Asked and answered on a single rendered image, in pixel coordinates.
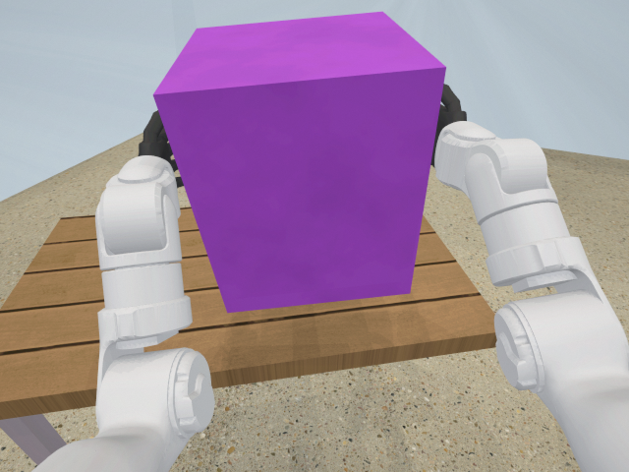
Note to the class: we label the left robot forearm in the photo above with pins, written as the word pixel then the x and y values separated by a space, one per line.
pixel 138 235

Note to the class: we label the robot right upper arm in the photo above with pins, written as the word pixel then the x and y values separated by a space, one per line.
pixel 567 348

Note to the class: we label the right robot forearm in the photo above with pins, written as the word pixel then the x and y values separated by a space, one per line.
pixel 526 237

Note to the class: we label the robot left upper arm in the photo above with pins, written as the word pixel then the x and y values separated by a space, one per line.
pixel 149 405

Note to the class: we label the table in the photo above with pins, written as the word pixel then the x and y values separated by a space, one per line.
pixel 49 334

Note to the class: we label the robot right hand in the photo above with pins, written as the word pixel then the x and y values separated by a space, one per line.
pixel 449 113

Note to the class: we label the carton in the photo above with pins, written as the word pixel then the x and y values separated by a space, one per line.
pixel 304 147

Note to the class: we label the robot left hand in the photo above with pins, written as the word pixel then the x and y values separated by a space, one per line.
pixel 155 143

